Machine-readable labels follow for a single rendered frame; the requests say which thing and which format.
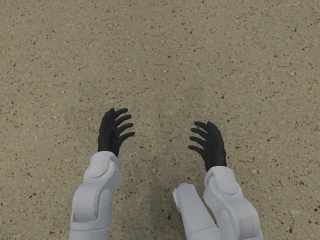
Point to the robot right thigh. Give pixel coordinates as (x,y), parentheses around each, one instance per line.
(197,222)

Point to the robot right forearm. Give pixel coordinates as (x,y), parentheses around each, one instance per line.
(236,217)

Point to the robot right hand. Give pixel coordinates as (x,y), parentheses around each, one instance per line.
(213,152)

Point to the robot left forearm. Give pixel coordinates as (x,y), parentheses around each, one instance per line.
(93,199)

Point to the robot left hand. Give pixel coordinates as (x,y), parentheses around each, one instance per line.
(108,139)

